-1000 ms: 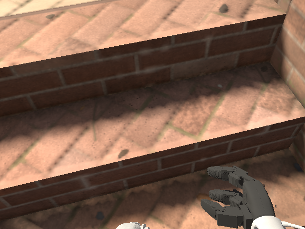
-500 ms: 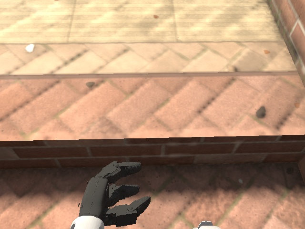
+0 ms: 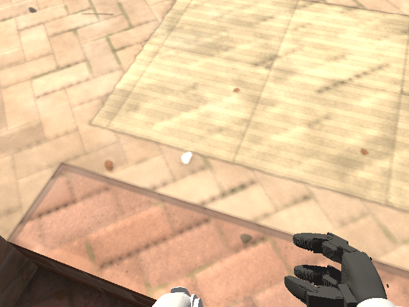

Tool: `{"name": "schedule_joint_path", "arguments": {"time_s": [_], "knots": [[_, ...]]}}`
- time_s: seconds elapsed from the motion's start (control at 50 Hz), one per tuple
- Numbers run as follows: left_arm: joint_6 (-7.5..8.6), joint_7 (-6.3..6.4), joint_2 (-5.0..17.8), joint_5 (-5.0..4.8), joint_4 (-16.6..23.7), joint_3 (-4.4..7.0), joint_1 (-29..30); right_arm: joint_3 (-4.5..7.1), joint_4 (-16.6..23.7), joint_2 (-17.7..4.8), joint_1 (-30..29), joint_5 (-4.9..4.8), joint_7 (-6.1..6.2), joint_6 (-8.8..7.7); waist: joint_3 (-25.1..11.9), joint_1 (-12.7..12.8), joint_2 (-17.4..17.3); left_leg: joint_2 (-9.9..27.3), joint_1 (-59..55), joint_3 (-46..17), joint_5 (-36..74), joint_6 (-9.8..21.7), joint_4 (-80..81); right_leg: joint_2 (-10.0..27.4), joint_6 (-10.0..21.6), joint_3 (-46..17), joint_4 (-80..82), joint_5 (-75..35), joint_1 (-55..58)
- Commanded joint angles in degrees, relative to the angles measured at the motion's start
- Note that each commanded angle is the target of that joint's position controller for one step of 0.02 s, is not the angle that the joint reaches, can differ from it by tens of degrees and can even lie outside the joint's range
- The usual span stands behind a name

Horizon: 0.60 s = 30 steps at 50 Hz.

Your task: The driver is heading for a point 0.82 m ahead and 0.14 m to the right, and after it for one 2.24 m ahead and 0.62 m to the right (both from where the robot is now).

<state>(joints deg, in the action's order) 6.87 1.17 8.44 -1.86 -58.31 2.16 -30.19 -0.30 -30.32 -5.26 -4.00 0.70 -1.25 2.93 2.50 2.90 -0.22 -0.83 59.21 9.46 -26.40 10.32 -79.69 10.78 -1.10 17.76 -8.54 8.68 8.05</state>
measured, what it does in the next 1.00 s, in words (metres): climbs: right foot 0.19 m higher, then left foot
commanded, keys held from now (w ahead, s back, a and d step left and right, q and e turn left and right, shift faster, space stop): w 0.28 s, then w+e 0.70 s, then e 0.02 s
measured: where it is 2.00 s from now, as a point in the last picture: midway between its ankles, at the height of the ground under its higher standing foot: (264, 127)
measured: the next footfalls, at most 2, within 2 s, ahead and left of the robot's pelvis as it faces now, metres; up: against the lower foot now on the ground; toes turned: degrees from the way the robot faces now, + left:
right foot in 0.48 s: +0.46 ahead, -0.05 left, +0.38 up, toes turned -1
left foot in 0.94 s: +0.77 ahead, +0.08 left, +0.38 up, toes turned -12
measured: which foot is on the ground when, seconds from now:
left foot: down 0.00-0.48, up 0.50-0.92, down 0.94-1.00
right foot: down 0.00-0.00, up 0.02-0.46, down 0.48-0.94, up 0.96-1.00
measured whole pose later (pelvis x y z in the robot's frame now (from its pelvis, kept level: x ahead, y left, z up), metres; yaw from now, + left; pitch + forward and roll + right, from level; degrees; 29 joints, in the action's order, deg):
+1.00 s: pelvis +0.64 +0.01 +0.34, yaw -14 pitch +4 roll +1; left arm 4.3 0.6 15.3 -0.4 -44.3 4.7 -24.5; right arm 0.9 -34.3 -11.4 4.8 3.1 0.4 -6.3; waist -1.4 4.0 0.7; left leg -1.3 27.2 2.5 -9.2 2.7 -32.6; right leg -6.1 4.8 -5.3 -60.4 26.0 -15.8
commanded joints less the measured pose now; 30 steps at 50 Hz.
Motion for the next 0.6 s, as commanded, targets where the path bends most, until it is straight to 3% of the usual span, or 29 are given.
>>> {"name": "schedule_joint_path", "arguments": {"time_s": [0.02, 0.04, 0.06, 0.08, 0.1, 0.12, 0.16, 0.18, 0.2, 0.22, 0.24, 0.26, 0.28, 0.3, 0.32, 0.34, 0.36, 0.38, 0.4, 0.42, 0.44, 0.46, 0.48, 0.5, 0.52, 0.54, 0.56, 0.58, 0.6], "knots": [[2.65, -2.44, 21.90, -2.48, 13.75, 5.17, 9.02, 6.11, -3.57, -12.70, 23.30, -1.62, 0.99, -0.63, -25.98, -14.77, 15.45, -6.18, -54.30, -20.04, -3.81, 3.18, 28.68, 2.26, 8.74, -8.71, -43.69, -81.06, -21.23], [3.61, -4.91, 13.67, -1.02, 19.71, 4.08, 12.96, 8.76, -3.69, -20.43, 21.30, 0.36, 1.48, -0.80, -25.91, -12.06, -4.94, 9.20, -61.51, -59.62, 0.84, 7.56, 53.80, -12.17, 2.57, -12.32, -75.07, -7.72, -43.41], [3.56, -5.50, 9.81, 1.10, 19.64, 3.51, 12.74, 9.22, -4.19, -20.39, 18.12, 1.42, 1.52, -0.70, -31.59, -10.38, 0.24, 14.92, -58.90, -68.38, -1.91, 6.91, 60.56, -12.77, 2.29, -25.79, -102.85, -4.26, -46.08], [2.99, -4.78, 5.32, 2.56, 23.98, 2.61, 17.19, 8.24, -6.84, -17.76, 15.80, 1.71, 1.05, -2.03, -26.06, -7.17, 0.55, 13.89, -52.17, -61.74, -7.44, 6.35, 60.71, -11.50, 3.12, -25.83, -112.22, -6.37, -51.45], [3.04, -3.33, 1.96, 3.01, 27.17, 1.11, 21.83, 7.11, -12.00, -14.10, 19.28, 1.52, 1.11, -3.87, -16.32, -6.86, 1.01, 12.96, -47.93, -54.59, -7.16, 4.97, 59.51, -10.67, 5.11, -24.51, -116.44, -4.61, -58.73], [2.96, -2.60, -3.00, 4.25, 29.32, -1.26, 24.75, 5.68, -16.75, -9.11, 20.14, 1.74, 1.54, -5.25, -6.10, -4.53, 0.70, 10.03, -41.89, -45.34, 5.30, 4.09, 57.40, -9.91, 7.66, -24.82, -119.74, -3.79, -65.31], [0.64, -1.81, -5.01, 3.72, 27.72, -3.12, 18.56, 3.70, -21.13, -3.25, 22.61, 2.08, 0.78, -6.52, -2.01, -0.86, 0.20, 9.13, -39.58, -33.50, 17.37, 2.98, 54.94, -9.11, 8.91, -23.32, -123.37, 2.29, -71.98], [-0.55, -1.67, -4.76, 3.23, 27.32, -3.43, 17.86, 3.35, -22.14, -2.67, 23.48, 1.77, 0.88, -7.18, 0.03, -0.43, 0.80, 9.20, -39.33, -29.76, 18.98, 2.13, 56.99, -8.51, 8.53, -22.89, -120.26, 3.37, -74.53], [-1.23, -1.21, -5.89, 2.81, 28.07, -3.55, 23.13, 3.26, -23.93, -2.89, 25.91, 2.68, 0.78, -7.52, -0.37, -2.04, -2.44, 10.45, -43.07, -28.70, 19.32, 3.58, 60.63, -10.48, 9.42, -20.36, -134.08, 7.66, -81.86], [-1.82, -0.88, -6.62, 2.71, 29.82, -4.21, 27.33, 2.49, -25.01, -2.53, 27.90, 2.23, 0.48, -8.30, 2.07, -2.55, -1.02, 10.18, -43.09, -25.67, 20.91, 1.84, 62.41, -9.61, 10.15, -19.54, -134.47, 9.95, -86.13], [-2.31, -0.56, -8.12, 2.49, 31.41, -4.91, 31.05, 1.99, -26.43, -3.00, 28.85, 2.37, 0.25, -8.99, 3.10, -2.29, -2.26, 10.48, -42.11, -24.10, 19.93, 1.29, 64.14, -9.91, 10.86, -18.46, -138.45, 12.86, -90.34], [-2.71, -0.35, -9.20, 2.35, 33.45, -5.71, 34.82, 1.90, -26.97, -3.87, 27.39, 1.60, 0.07, -9.28, 4.92, -0.42, 0.35, 9.71, -37.92, -20.38, 18.41, -1.85, 65.66, -8.77, 12.21, -18.89, -132.71, 11.34, -89.60], [-3.17, -0.39, -8.48, 1.86, 34.75, -6.23, 38.15, 1.53, -27.62, -4.65, 26.98, 1.00, -0.28, -9.32, 5.78, -0.25, 1.57, 6.92, -33.91, -16.16, 14.68, -4.78, 69.35, -8.15, 11.92, -14.77, -119.99, 10.00, -86.21], [-3.99, -0.49, -7.83, 1.73, 36.29, -6.59, 41.56, 1.00, -28.03, -4.25, 28.57, 0.45, 0.30, -9.28, 5.73, -1.29, 1.35, 7.38, -30.14, -16.04, 19.48, -4.54, 75.37, -7.88, 11.38, -11.74, -112.35, 7.76, -80.13], [-5.29, -1.00, -4.74, 1.24, 35.81, -6.04, 40.87, 1.11, -28.05, -5.95, 29.51, -0.39, 0.64, -9.28, 4.17, -1.76, -0.33, 6.61, -28.60, -13.60, 26.76, -3.28, 81.01, -8.25, 10.43, -6.45, -100.15, 5.85, -70.46], [-5.63, -1.21, -3.21, 2.06, 35.25, -5.12, 40.33, 1.62, -26.89, -8.29, 30.26, -0.95, 1.31, -9.38, -0.12, -2.55, -2.82, 7.74, -32.13, -12.81, 40.39, -1.64, 83.78, -7.66, 10.45, -4.66, -95.34, 8.60, -61.37], [-6.14, -1.57, -3.70, 2.33, 33.75, -5.01, 37.87, 2.39, -26.41, -10.73, 31.18, -0.94, 1.91, -8.94, -4.38, -2.05, -3.44, 7.71, -38.58, -8.22, 55.52, -2.26, 81.69, -8.57, 11.43, -3.67, -90.27, 10.47, -56.57], [-6.44, -1.60, -4.90, 2.06, 32.99, -5.25, 35.70, 3.38, -24.71, -13.81, 31.98, -1.75, 2.71, -8.86, -7.55, -1.04, -3.94, 8.56, -43.44, -5.37, 75.83, -2.24, 77.18, -9.53, 12.32, -3.12, -80.87, 13.37, -49.47], [-6.98, -1.45, -4.07, 0.73, 32.00, -5.02, 33.90, 4.34, -23.49, -15.99, 33.39, -2.20, 3.70, -8.89, -12.11, -0.33, -7.61, 10.57, -49.36, -6.11, 95.96, -0.73, 72.59, -12.47, 11.67, -2.02, -73.85, 16.36, -43.51], [-8.09, -0.80, -2.44, 0.15, 29.69, -4.16, 29.90, 5.45, -22.21, -18.52, 33.71, -1.87, 4.36, -9.41, -15.22, 1.56, -10.36, 13.40, -57.23, -6.38, 108.90, -0.58, 66.85, -14.87, 10.78, -2.43, -70.63, 21.01, -42.02], [-8.63, -0.63, 0.38, 0.57, 27.45, -2.82, 25.24, 6.24, -21.07, -20.21, 32.56, -0.91, 4.23, -9.95, -16.58, 4.00, -11.32, 15.11, -63.11, -6.33, 117.51, -0.61, 58.16, -16.86, 10.85, -2.85, -66.91, 26.47, -41.65], [-8.65, -0.58, 3.68, 1.33, 26.00, -1.66, 21.00, 6.52, -19.83, -19.20, 31.59, -1.94, 3.38, -10.82, -18.34, 5.59, -10.56, 16.39, -64.90, -5.90, 119.89, -0.23, 47.13, -18.79, 12.38, -4.68, -58.31, 28.19, -36.81], [-7.78, -0.71, 7.60, 2.64, 24.06, 0.08, 14.83, 6.90, -17.72, -18.86, 30.96, -1.48, 2.53, -12.02, -21.94, 8.10, -8.58, 14.46, -59.30, -6.29, 109.24, -0.33, 31.57, -17.20, 14.84, -15.94, -50.93, 31.37, -26.86], [-7.51, -0.82, 12.88, 2.61, 20.85, 1.89, 12.54, 6.15, -13.43, -12.93, 29.08, -1.54, -0.02, -12.95, -20.11, 6.80, 9.94, 1.01, -34.15, -6.79, 60.51, -3.95, 5.15, -5.18, 24.29, -51.05, -29.61, 45.71, -19.83], [-7.56, -0.35, 12.41, 1.12, 20.67, 3.15, 17.69, 6.55, -10.87, -10.98, 26.28, 2.12, -1.38, -13.63, -18.68, 3.90, 14.43, -6.40, -21.48, -13.37, 23.92, -6.45, -24.42, -1.60, 27.47, -76.76, -9.25, 45.77, -22.39], [-5.98, -0.52, 8.48, 1.75, 20.79, 2.23, 24.33, 4.82, -6.49, -5.47, 23.89, 2.67, -1.27, -13.02, -11.59, -2.24, 5.03, -3.15, -12.52, -17.81, 24.57, -6.05, -36.80, 1.53, 24.18, -72.91, -9.42, 42.75, -28.52], [-4.85, -0.50, 6.44, 2.37, 18.05, 1.69, 22.27, 3.22, -4.35, -3.72, 20.19, 2.40, -0.58, -12.32, -3.69, -3.01, -2.62, -1.82, -7.41, -15.82, 23.46, -5.20, -38.97, 1.30, 22.30, -66.33, -12.66, 37.77, -33.99], [-3.84, -0.15, 3.78, 3.54, 14.38, 1.02, 20.03, 2.22, -2.46, -2.19, 16.62, 1.92, 0.60, -11.55, 1.39, -4.80, -8.21, -0.21, -4.37, -16.02, 21.65, -4.35, -37.72, -0.71, 19.69, -56.91, -15.57, 27.70, -38.44], [-3.35, -0.45, 3.02, 4.07, 12.38, 1.01, 19.26, 0.59, -1.46, 0.09, 19.51, 2.43, 1.34, -10.21, 1.57, -8.32, -8.24, 1.64, -5.55, -17.09, 21.04, -4.46, -33.01, -3.76, 16.90, -48.27, -16.34, 20.55, -40.93]]}}
Velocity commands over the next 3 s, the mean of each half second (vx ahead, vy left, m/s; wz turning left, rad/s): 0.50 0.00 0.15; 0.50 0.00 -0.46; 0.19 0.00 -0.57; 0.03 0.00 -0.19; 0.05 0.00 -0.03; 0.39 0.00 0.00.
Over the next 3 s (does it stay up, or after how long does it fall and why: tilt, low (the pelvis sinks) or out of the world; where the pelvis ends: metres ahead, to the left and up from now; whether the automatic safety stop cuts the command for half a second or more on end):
stays up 1.02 -0.15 0.34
